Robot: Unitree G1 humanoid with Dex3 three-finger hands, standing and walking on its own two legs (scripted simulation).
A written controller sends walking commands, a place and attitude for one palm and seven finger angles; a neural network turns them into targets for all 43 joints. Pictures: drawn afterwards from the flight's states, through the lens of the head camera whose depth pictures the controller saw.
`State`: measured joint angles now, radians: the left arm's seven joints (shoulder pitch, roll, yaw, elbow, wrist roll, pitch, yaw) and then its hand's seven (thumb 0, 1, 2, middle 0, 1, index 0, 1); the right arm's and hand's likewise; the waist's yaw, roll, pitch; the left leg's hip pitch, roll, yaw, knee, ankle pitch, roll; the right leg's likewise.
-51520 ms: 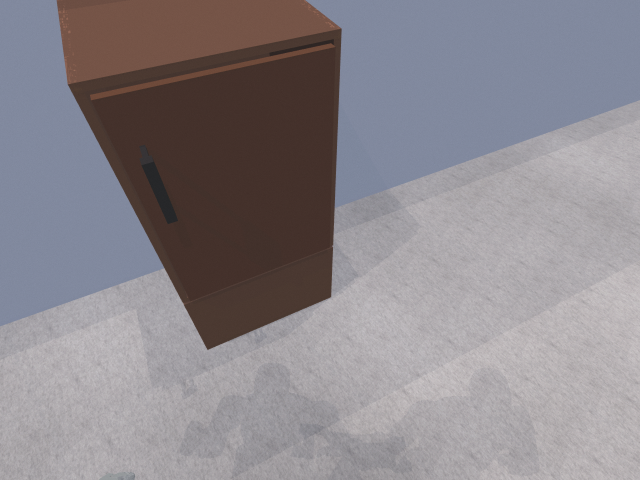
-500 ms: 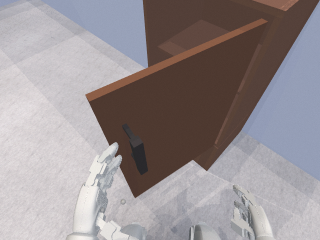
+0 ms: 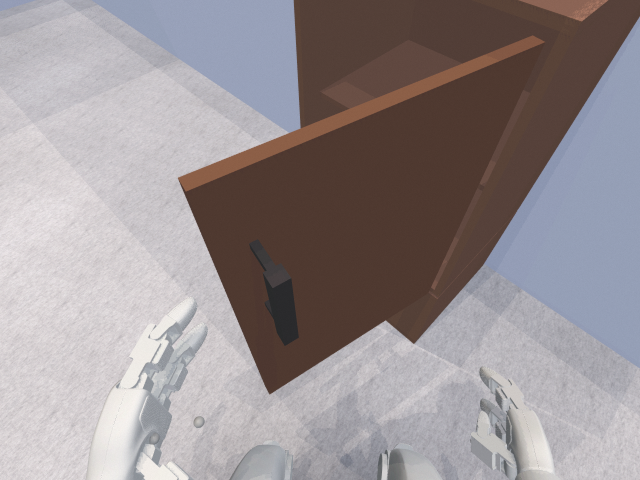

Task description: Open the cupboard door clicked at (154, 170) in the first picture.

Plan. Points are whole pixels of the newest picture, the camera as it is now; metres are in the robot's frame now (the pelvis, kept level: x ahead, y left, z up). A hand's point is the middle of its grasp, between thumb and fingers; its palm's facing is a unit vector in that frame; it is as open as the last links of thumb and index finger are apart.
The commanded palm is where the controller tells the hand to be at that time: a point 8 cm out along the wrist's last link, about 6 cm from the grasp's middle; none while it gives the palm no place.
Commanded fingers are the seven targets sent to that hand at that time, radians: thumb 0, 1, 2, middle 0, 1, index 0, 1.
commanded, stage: draw the hand back to the body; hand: left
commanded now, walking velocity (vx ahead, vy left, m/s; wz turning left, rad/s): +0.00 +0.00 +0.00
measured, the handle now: (274, 295) +0.31 +0.08 +0.08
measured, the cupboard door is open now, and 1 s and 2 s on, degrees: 78 78 78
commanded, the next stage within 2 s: step back with the hand held close in 1.54 s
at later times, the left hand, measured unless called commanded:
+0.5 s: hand (113, 393) +0.18 +0.18 +0.15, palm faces +0.02 -0.99 -0.13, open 16.1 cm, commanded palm +0.14 +0.24 +0.17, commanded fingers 0.00 -0.22 0.42 -0.16 -0.30 -0.16 -0.30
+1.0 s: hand out of the picture +0.22 +0.25 +0.23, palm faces +0.36 -0.84 -0.41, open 11.0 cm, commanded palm +0.17 +0.30 +0.25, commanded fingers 0.00 0.65 0.80 -0.19 -0.30 -0.19 -0.30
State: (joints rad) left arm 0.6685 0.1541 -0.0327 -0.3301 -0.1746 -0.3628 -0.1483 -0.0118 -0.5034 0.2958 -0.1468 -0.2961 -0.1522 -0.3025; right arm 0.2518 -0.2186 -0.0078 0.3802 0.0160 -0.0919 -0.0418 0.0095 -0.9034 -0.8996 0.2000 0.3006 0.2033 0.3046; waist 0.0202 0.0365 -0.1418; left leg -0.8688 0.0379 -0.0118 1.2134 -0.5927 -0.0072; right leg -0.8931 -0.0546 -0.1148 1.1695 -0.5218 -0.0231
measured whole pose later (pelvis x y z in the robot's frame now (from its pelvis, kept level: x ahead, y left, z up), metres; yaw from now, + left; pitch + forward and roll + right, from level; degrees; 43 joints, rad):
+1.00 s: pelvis +0.03 +0.02 +0.09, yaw -1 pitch -3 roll -1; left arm 0.55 0.33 0.24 -0.46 -0.03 -0.04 0.13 0.00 0.32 0.65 -0.19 -0.30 -0.19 -0.30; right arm 0.23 -0.22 0.05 0.58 0.00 -0.15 -0.09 0.01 -0.90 -0.90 0.20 0.30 0.21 0.30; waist 0.06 0.06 0.00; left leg -0.13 0.01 0.05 0.53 -0.35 0.02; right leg -0.18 -0.04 -0.07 0.51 -0.27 0.02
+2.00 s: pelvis +0.00 +0.02 +0.10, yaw -4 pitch -1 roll +0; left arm 0.56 0.40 0.38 -0.47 -0.03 -0.14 0.12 0.02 0.88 0.89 -0.21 -0.30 -0.22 -0.30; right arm 0.16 -0.23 -0.01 0.55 0.00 -0.02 -0.09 0.01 -0.90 -0.90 0.20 0.30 0.20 0.30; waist 0.00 0.03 0.05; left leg -0.19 0.01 0.10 0.45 -0.25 0.02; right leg -0.26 -0.04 -0.02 0.44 -0.17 0.02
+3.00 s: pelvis -0.16 +0.03 +0.09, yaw -5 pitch +4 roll -3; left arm 0.50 0.42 0.44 -0.56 -0.05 -0.21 0.17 0.01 0.89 0.89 -0.20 -0.30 -0.21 -0.30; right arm 0.14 -0.14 0.02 0.64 -0.03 -0.14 -0.04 0.01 -0.90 -0.90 0.20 0.30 0.21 0.31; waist 0.04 -0.02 -0.02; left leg -0.48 0.06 0.06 0.30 0.10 0.02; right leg -0.11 0.04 -0.02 0.53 -0.46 -0.04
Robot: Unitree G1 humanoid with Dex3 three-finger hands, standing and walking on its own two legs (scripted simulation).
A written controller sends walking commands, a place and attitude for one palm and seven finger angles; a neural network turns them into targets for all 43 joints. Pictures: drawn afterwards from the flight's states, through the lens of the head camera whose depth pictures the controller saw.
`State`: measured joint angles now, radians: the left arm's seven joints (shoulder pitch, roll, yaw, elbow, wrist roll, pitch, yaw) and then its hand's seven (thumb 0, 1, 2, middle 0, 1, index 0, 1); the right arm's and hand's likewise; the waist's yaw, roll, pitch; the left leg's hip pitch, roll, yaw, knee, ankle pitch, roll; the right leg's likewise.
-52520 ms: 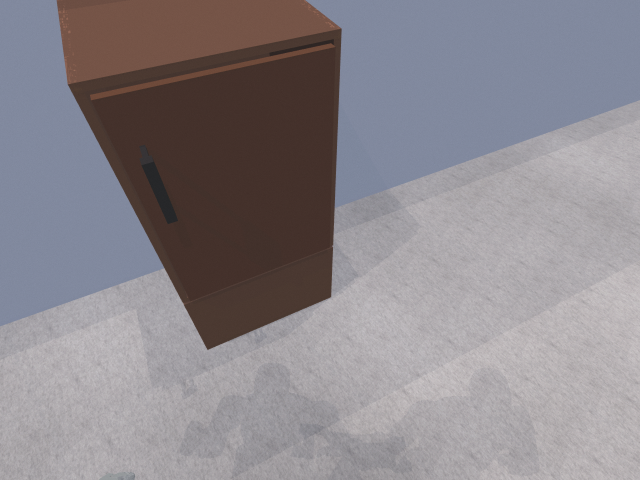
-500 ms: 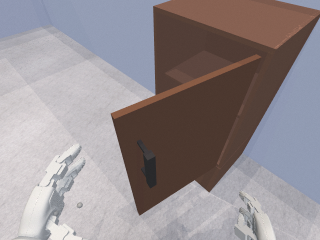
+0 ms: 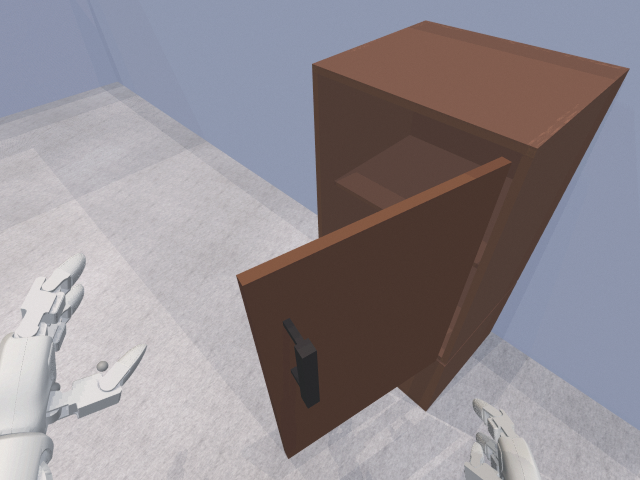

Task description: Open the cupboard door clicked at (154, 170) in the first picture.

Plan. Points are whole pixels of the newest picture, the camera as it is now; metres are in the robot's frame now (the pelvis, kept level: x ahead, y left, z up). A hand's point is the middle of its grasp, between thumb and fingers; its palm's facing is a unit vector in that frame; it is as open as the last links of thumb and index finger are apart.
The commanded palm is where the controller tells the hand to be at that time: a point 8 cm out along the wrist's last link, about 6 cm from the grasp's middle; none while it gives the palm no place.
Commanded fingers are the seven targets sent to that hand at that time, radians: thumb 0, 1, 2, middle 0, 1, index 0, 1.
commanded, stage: draw the hand back to the body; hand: left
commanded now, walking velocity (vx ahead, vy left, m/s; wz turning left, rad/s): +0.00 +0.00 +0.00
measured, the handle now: (300, 364) +0.27 +0.07 -0.01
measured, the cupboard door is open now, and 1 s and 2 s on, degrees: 78 78 78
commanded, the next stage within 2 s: step back with the hand held close in 0.54 s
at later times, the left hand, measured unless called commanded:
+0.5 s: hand (90, 339) +0.19 +0.25 +0.16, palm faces +0.44 -0.80 -0.40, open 7.5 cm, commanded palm +0.14 +0.29 +0.18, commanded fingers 0.00 0.90 0.90 -0.20 -0.30 -0.20 -0.30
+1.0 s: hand (83, 354) +0.18 +0.25 +0.15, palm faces +0.32 -0.79 -0.52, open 7.4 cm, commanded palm +0.12 +0.29 +0.18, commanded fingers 0.00 0.90 0.90 -0.20 -0.30 -0.20 -0.30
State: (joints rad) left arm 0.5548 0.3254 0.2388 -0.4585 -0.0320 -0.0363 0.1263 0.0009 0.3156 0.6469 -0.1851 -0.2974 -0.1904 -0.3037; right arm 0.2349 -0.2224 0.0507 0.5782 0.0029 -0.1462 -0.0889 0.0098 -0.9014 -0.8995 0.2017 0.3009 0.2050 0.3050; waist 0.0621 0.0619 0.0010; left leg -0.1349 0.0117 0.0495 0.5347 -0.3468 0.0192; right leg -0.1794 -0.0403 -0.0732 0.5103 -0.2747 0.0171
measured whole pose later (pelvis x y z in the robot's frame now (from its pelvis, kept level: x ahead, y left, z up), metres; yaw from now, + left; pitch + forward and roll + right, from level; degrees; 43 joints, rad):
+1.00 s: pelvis -0.03 +0.00 +0.01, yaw -3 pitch -1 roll +0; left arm 0.56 0.40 0.38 -0.47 -0.03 -0.14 0.12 0.02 0.88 0.89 -0.21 -0.30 -0.22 -0.30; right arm 0.16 -0.23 -0.01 0.55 0.00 -0.02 -0.09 0.01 -0.90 -0.90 0.20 0.30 0.20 0.30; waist 0.00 0.03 0.05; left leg -0.19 0.01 0.10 0.45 -0.25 0.02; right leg -0.26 -0.04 -0.02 0.44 -0.17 0.02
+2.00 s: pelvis -0.19 +0.00 +0.00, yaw -3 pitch +4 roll -3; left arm 0.50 0.42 0.44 -0.56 -0.05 -0.21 0.17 0.01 0.89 0.89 -0.20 -0.30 -0.21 -0.30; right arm 0.14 -0.14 0.02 0.64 -0.03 -0.14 -0.04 0.01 -0.90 -0.90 0.20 0.30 0.21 0.31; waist 0.04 -0.02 -0.02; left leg -0.48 0.06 0.06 0.30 0.10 0.02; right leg -0.11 0.04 -0.02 0.53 -0.46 -0.04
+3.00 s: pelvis -0.30 -0.01 +0.01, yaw -5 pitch -1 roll -1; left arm 0.54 0.38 0.38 -0.45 -0.03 -0.19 0.14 0.02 0.89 0.89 -0.21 -0.30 -0.21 -0.30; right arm 0.21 -0.20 0.02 0.64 -0.01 -0.16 -0.08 0.01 -0.90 -0.90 0.20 0.30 0.21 0.30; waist -0.01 0.00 0.03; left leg -0.30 0.00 -0.03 0.43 -0.12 0.01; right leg -0.13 0.04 0.00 0.41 -0.27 -0.02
